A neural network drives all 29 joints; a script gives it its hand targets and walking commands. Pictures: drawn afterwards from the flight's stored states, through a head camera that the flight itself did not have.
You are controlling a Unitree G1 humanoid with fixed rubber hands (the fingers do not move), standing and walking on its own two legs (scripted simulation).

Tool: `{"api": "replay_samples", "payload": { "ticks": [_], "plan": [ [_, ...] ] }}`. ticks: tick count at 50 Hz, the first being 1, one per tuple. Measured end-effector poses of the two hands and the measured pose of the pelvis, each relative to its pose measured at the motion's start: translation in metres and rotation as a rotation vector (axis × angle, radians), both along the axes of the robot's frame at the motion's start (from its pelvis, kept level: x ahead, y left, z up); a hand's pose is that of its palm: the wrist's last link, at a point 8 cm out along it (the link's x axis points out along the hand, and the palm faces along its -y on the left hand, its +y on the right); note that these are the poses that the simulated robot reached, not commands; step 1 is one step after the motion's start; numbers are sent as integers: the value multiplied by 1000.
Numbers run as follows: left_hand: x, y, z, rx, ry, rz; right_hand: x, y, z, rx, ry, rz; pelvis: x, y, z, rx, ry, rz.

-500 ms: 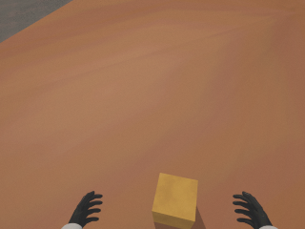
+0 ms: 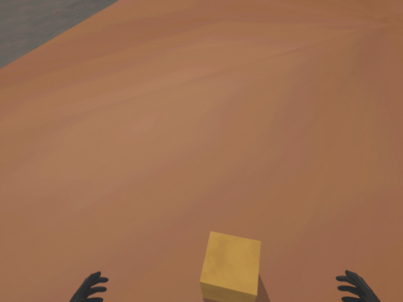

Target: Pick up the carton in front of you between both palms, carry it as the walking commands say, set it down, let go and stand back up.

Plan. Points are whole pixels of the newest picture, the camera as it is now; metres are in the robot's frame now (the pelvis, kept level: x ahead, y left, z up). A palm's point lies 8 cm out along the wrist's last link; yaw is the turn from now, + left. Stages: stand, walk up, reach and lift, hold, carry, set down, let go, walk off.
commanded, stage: stand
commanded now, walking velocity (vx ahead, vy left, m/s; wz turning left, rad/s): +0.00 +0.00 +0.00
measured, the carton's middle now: (230, 270) +0.38 -0.04 -0.64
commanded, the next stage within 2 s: none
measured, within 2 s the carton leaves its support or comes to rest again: neither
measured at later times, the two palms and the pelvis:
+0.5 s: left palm out of the picture +0.12 +0.29 -0.08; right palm out of the picture +0.14 -0.29 -0.09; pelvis +0.01 +0.00 +0.01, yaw +0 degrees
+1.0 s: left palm out of the picture +0.09 +0.30 -0.09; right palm out of the picture +0.10 -0.30 -0.09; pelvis +0.00 +0.00 +0.01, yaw +0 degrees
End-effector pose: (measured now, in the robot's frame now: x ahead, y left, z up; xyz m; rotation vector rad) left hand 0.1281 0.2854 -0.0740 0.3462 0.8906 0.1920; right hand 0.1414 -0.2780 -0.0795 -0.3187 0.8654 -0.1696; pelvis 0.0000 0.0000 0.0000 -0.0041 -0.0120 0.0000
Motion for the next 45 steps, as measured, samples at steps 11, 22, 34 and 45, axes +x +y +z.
{"api": "replay_samples", "payload": {
  "ticks": [11,22,34,45],
  "plan": [
    [2,6,-3,17,46,25,4,-7,-9,-14,58,9,12,-2,3,3,6,5],
    [-2,4,-10,1,81,41,1,-12,-10,-30,95,1,14,-3,5,4,-5,8],
    [-17,11,-11,7,123,56,-16,-19,-11,-42,137,-12,8,-3,8,4,-18,8],
    [-34,15,-13,10,160,66,-34,-23,-13,-45,177,-23,-1,-3,11,4,-26,6]
  ]
}}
